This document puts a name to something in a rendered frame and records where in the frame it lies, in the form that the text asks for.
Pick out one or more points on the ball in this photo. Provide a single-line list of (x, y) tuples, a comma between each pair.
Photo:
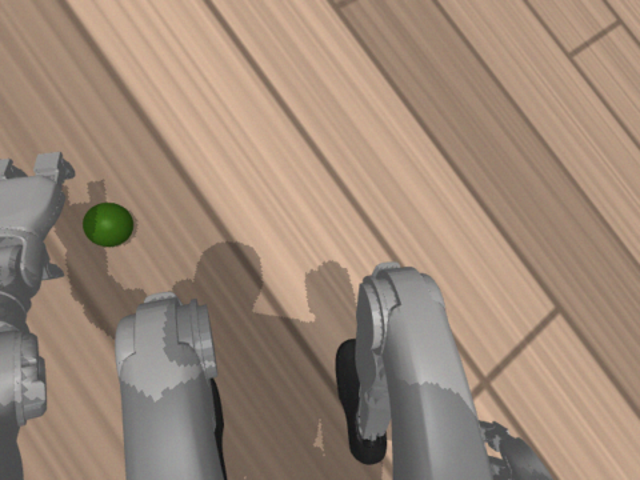
[(108, 224)]

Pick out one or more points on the left robot arm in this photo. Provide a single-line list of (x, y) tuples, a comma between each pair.
[(23, 392)]

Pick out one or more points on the right robot hand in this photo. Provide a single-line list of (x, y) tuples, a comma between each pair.
[(519, 460)]

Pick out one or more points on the left robot hand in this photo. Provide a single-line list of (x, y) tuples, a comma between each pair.
[(34, 203)]

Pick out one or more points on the right robot foot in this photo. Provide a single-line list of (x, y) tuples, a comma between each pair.
[(365, 451)]

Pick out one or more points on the left robot foot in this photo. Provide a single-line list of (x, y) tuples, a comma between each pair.
[(219, 424)]

